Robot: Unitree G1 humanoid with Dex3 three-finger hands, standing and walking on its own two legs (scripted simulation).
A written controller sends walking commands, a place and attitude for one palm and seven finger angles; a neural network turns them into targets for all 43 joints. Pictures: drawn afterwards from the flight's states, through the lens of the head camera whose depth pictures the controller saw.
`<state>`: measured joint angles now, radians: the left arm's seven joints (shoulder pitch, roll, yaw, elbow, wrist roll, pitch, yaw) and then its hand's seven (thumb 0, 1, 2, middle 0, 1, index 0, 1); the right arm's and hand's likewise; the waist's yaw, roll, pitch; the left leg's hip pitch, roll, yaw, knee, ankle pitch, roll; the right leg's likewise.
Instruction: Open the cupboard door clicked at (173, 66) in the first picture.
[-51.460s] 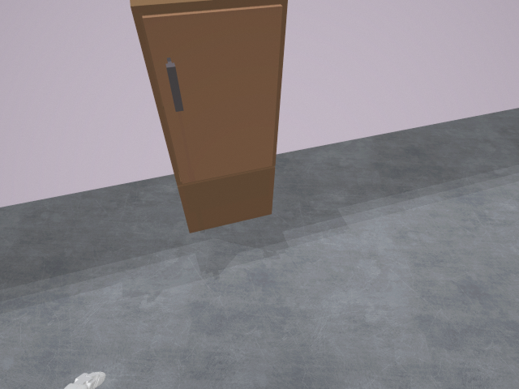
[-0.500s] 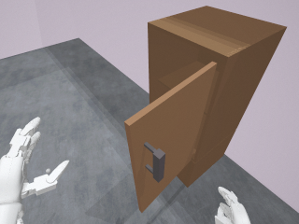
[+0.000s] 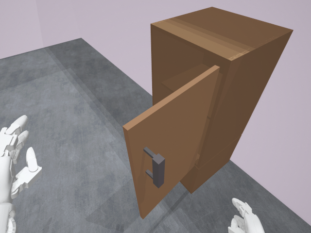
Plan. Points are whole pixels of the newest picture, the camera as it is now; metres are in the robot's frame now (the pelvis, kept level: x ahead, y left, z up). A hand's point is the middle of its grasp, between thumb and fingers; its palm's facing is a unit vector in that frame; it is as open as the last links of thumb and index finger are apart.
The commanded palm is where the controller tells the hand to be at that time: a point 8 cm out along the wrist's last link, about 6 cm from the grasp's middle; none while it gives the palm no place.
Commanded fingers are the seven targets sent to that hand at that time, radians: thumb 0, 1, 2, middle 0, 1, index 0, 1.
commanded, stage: draw the hand back to the body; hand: left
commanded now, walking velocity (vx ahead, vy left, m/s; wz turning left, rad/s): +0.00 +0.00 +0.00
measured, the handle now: (153, 167) +0.29 +0.05 +0.01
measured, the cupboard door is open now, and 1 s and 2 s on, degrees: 97 97 97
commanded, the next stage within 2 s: step back with the hand held close in 0.04 s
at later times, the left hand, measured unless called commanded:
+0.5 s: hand (51, 167) +0.19 +0.24 +0.14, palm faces +0.31 -0.81 -0.49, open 7.4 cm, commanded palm +0.13 +0.29 +0.17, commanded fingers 0.00 0.90 0.90 -0.20 -0.30 -0.20 -0.30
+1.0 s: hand out of the picture +0.10 +0.30 +0.16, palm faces +0.48 -0.73 -0.49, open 7.4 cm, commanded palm +0.04 +0.32 +0.17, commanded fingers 0.00 0.90 0.90 -0.20 -0.30 -0.20 -0.30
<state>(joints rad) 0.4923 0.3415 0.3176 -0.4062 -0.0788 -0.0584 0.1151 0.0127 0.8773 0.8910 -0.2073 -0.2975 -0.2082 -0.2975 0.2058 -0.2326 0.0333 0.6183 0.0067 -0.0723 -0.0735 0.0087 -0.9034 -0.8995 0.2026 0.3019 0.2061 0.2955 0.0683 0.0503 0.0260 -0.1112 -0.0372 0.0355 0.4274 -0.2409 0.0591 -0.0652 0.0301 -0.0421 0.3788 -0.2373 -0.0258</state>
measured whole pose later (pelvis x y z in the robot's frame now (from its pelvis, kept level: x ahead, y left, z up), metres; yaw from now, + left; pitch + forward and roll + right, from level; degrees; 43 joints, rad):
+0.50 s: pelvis -0.02 -0.01 +0.00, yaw -1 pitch +0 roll -1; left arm 0.56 0.41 0.37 -0.47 -0.06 -0.13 0.11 0.01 0.89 0.90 -0.21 -0.30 -0.21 -0.30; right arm 0.17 -0.25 -0.01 0.56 0.02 0.02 -0.08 0.01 -0.90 -0.90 0.20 0.30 0.21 0.30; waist 0.00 0.03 0.03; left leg -0.25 -0.02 0.06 0.47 -0.22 0.05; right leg -0.22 0.05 -0.03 0.43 -0.22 -0.03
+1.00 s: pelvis -0.09 +0.02 -0.01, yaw +2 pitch +2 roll -3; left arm 0.54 0.42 0.46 -0.53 -0.01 -0.22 0.15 0.01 0.89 0.90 -0.21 -0.30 -0.21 -0.30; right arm 0.25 -0.19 0.01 0.58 -0.01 -0.06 -0.08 0.01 -0.90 -0.90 0.20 0.30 0.21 0.30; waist 0.01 0.01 -0.01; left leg -0.45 -0.04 0.02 0.54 -0.13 0.09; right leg -0.24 0.07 0.03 0.64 -0.35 0.01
